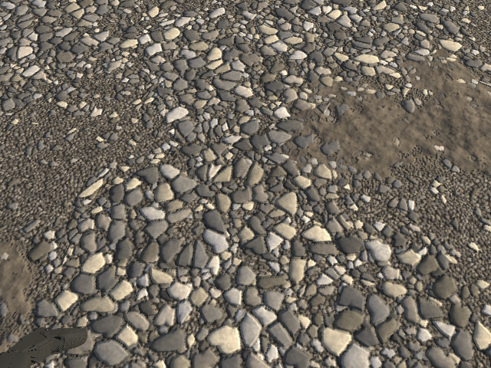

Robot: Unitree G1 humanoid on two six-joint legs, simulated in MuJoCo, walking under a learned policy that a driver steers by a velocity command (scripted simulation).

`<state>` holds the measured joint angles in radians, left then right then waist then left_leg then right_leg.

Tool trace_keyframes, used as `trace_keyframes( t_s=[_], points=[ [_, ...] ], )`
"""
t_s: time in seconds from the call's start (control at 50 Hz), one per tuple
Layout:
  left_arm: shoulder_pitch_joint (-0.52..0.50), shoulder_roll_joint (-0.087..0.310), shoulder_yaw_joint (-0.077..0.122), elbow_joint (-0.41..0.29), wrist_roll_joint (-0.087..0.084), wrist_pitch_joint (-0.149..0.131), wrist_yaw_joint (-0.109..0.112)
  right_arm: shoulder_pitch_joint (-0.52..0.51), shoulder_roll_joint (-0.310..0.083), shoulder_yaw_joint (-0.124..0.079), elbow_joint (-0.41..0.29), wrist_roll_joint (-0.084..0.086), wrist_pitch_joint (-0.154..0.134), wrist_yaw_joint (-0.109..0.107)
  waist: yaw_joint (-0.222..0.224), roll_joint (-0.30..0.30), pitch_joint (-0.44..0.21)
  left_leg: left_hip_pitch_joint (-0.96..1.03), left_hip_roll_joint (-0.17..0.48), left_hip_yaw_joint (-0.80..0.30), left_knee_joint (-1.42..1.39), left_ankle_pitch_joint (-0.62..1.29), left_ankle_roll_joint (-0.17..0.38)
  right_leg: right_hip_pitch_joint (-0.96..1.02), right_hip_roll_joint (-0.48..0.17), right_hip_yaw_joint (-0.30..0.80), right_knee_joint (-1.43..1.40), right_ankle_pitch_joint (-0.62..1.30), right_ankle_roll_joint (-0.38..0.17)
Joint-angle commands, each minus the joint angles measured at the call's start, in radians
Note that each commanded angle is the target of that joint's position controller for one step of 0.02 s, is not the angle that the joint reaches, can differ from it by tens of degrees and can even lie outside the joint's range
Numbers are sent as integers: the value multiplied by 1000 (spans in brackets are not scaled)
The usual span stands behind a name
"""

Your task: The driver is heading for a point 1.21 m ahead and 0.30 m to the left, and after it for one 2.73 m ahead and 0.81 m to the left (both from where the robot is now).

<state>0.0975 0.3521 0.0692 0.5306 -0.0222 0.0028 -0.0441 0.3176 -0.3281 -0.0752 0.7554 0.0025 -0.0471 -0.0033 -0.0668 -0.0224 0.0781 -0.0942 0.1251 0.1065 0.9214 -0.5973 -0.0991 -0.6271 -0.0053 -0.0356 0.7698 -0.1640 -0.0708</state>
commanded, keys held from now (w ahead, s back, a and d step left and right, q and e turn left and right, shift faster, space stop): e+shift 0.08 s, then q+shift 0.28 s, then w+q+shift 0.62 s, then w+e+shift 0.02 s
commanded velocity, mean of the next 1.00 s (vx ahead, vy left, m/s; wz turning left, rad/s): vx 0.47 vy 0.00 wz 0.39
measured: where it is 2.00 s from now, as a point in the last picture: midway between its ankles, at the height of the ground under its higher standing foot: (93, 105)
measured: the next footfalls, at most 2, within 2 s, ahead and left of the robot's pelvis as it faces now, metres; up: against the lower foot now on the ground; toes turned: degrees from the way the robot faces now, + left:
left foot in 0.78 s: +0.42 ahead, +0.25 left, +0.00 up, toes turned +22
right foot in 1.24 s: +0.92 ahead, +0.33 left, +0.00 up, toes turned +30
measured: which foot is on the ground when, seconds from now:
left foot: up 0.00-0.76, down 0.78-1.00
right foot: down 0.00-0.80, up 0.82-1.00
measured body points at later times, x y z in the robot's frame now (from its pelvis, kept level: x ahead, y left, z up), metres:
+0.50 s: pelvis +0.16 +0.00 +0.05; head +0.18 +0.00 +0.50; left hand +0.31 +0.26 -0.05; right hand +0.27 -0.28 -0.06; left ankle +0.19 +0.16 -0.64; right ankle +0.13 -0.08 -0.70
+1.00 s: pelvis +0.46 +0.20 +0.04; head +0.49 +0.22 +0.49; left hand +0.51 +0.51 -0.05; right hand +0.64 -0.03 -0.06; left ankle +0.38 +0.24 -0.70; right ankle +0.61 +0.04 -0.62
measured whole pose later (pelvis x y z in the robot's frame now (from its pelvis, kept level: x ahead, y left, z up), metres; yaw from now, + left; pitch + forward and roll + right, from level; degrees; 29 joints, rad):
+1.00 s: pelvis +0.46 +0.20 +0.04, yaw +28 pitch +1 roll +0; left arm 0.13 0.31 0.03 0.67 0.01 -0.14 -0.02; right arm 0.41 -0.28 -0.04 0.66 0.02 -0.06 0.02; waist -0.03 -0.03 0.05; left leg -0.16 -0.11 -0.08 0.46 -0.31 0.11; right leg -0.63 -0.10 0.11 1.06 -0.24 0.04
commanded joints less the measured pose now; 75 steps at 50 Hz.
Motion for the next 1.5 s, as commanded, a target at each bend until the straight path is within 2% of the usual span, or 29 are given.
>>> trace_keyframes(
  t_s=[0.02,0.04,0.08,0.16,0.24,0.32,0.44,0.68,0.74,0.78,0.8,0.82,0.84,0.86,0.9,0.92,0.98,1.04,1.14,1.18,1.22,1.24,1.26,1.28,1.3,1.34,1.38,1.42,1.5],
  points=[
    [253,252,82,-66,22,-23,0,-34,-156,-10,-142,7,-44,7,170,-78,-533,-655,-134,-261,580,12,36,935,-317,846,-434,38,-301],
    [214,220,73,-45,10,-33,3,-109,-151,-7,-169,19,-42,-7,141,-53,-361,-704,-119,-234,502,119,54,800,-273,741,-458,-87,-256],
    [102,164,56,-56,5,-34,21,-89,-149,-6,-139,-8,-28,-34,59,-9,-221,-612,-64,-261,361,224,61,530,-189,599,-450,-20,-200],
    [58,82,18,-20,36,-46,41,-8,-107,4,-64,-21,7,-33,25,-4,-238,-437,-39,-179,300,284,34,322,-183,331,-413,567,-207],
    [54,7,-21,57,47,-54,46,-20,-40,25,-47,-6,23,-32,35,-30,-234,-389,-12,-179,101,455,13,335,-143,167,-448,485,-161],
    [38,66,-2,97,67,-46,53,-131,-78,12,-88,17,32,-22,94,-68,-111,-413,-19,-186,-74,499,24,368,-181,154,-534,203,-153],
    [131,103,26,146,20,-33,58,-166,-80,-4,-144,34,45,0,147,-51,-55,-762,12,-210,-14,301,52,706,-352,345,-631,-316,-189],
    [215,140,55,222,19,-73,32,-311,6,38,-258,51,3,64,189,-33,0,-764,26,-65,-125,376,133,806,-314,-28,-630,-65,-83],
    [158,176,60,221,16,-68,33,-217,-49,21,-246,53,12,67,91,-75,-39,-490,-78,41,-166,323,188,712,-271,-179,-472,443,-33],
    [134,183,54,210,3,-71,42,114,-166,-49,-153,53,27,50,-115,-61,-206,84,-211,96,-209,350,267,453,-223,-267,-8,835,26],
    [127,89,23,175,35,-90,42,316,-272,-94,-85,64,41,32,-180,125,-242,442,-122,-142,-248,272,336,60,-141,-237,388,203,87],
    [152,-21,-18,92,34,-136,33,243,-380,-99,-132,53,28,33,-54,371,-383,599,119,-853,-526,-143,521,-256,37,-24,714,-418,112],
    [22,114,1,66,-4,-173,30,233,-270,-65,-174,36,1,46,-127,172,-387,600,174,-972,-664,-190,489,-363,-5,151,735,-337,73],
    [-42,131,4,43,-31,-190,31,222,-232,-54,-159,21,-15,48,-108,123,-238,490,165,-880,-679,-30,462,-405,-28,131,694,-264,53],
    [43,99,-3,86,23,-190,44,67,-166,-31,-184,13,-25,44,24,18,-135,197,74,-650,-648,219,416,-222,-102,152,486,-149,60],
    [94,103,0,96,27,-176,37,16,-152,-23,-207,1,-28,39,73,92,-114,95,44,-612,-658,266,429,-146,-110,167,445,-117,75],
    [28,89,-3,81,43,-144,28,-10,-115,-12,-192,24,-35,14,90,57,-5,-116,-31,-478,-722,424,417,-53,-83,109,240,-49,126],
    [-94,-15,-47,62,43,-151,4,21,-88,-3,-137,18,-37,-16,31,96,32,-252,-110,-267,-752,524,341,111,-34,-5,-98,311,135],
    [-196,30,-33,29,-8,-150,-7,124,-128,-15,-46,25,-50,-11,-8,131,62,37,22,-250,-812,620,288,86,-22,20,-304,409,52],
    [-110,75,-8,42,-16,-142,-9,104,-150,-17,-35,-10,-37,-11,54,163,-26,188,51,-210,-685,1084,256,141,40,-31,-256,289,5],
    [178,138,30,102,-33,-113,3,43,-173,-22,-41,-54,-14,-17,213,209,-195,211,55,-151,-317,1601,228,403,107,-81,-149,143,-50],
    [405,156,40,154,-30,-91,11,-13,-166,-14,-60,-58,-6,-26,326,137,-276,2,34,-118,24,1537,195,700,55,-4,-115,102,-71],
    [459,224,51,172,-1,-97,5,179,2,25,-92,-35,-22,-8,170,-276,-415,-458,-162,-162,547,562,101,1084,-178,566,-180,-335,-289],
    [471,135,40,182,-2,-101,-1,176,-36,46,-81,2,-60,13,191,-312,-479,-586,-225,-254,599,172,118,1138,-243,974,-471,-615,-315],
    [395,90,32,162,13,-102,9,35,-99,32,-120,39,-87,22,198,-203,-302,-667,-168,-293,586,221,156,1025,-241,925,-514,-623,-264],
    [319,83,27,150,23,-111,1,-156,-86,44,-169,6,-122,17,148,75,-128,-596,-123,-275,405,276,183,708,-166,751,-542,-331,-233],
    [258,44,13,139,24,-113,4,-137,-66,45,-164,-15,-118,14,65,36,-71,-526,-90,-282,279,307,165,554,-83,619,-571,-171,-244],
    [261,30,8,146,-5,-109,14,-136,-56,46,-168,-26,-108,8,39,19,-20,-538,-72,-263,169,301,124,471,-65,569,-592,-107,-258],
    [297,54,15,170,-16,-102,49,-365,1,68,-256,-39,-116,12,112,0,78,-411,-117,-181,-218,611,56,218,16,442,-630,-19,-202]
  ],
)
Velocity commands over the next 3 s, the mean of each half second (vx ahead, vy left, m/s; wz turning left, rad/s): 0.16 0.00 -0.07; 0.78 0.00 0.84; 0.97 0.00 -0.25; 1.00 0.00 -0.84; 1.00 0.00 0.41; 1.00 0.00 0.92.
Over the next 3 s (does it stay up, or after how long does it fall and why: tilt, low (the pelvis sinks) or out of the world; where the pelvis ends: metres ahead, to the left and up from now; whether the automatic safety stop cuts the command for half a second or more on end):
stays up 2.22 0.52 0.03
